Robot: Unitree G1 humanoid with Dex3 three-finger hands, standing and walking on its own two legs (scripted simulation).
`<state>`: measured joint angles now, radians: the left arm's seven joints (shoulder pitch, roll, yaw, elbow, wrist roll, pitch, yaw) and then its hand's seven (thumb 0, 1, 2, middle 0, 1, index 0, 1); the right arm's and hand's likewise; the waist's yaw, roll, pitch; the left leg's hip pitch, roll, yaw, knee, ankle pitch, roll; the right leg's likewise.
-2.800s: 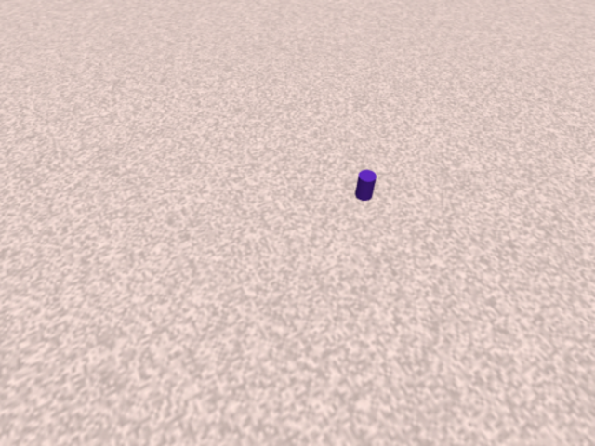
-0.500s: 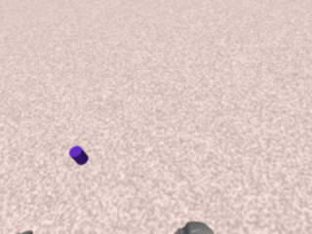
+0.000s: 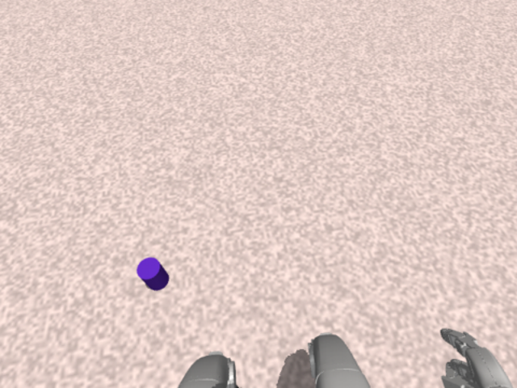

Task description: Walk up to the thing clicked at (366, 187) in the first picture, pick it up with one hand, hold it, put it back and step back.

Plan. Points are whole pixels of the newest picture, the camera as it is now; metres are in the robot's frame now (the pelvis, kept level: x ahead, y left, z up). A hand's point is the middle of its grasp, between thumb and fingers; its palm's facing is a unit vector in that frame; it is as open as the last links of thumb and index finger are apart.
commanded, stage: walk up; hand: left
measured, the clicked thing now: (153, 274) +0.53 +0.41 -0.66
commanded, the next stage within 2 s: none
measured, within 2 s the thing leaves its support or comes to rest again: neither
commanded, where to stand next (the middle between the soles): +0.10 +0.43 m, yaw -33 degrees
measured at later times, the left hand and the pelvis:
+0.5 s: hand out of the picture +0.13 +0.54 -0.10, palm faces -0.18 -0.75 -0.64, open 7.4 cm; pelvis +0.00 +0.23 -0.01, yaw -11 degrees
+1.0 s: hand out of the picture +0.17 +0.71 -0.10, palm faces -0.33 -0.75 -0.57, open 7.4 cm; pelvis -0.01 +0.46 +0.01, yaw -22 degrees
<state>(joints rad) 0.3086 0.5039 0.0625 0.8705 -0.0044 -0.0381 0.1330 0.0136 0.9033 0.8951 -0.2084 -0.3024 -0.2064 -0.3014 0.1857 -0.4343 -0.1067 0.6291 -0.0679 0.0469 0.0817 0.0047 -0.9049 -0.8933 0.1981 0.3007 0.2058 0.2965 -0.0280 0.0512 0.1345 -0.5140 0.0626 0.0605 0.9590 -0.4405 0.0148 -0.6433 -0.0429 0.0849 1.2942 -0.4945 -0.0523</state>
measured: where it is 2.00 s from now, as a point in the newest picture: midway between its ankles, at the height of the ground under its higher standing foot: outside the picture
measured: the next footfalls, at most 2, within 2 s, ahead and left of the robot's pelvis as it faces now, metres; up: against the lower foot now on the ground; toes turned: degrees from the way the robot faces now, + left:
right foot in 0.18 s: +0.11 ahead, -0.03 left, +0.00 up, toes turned -11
left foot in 0.52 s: +0.09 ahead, +0.42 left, +0.00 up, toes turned -11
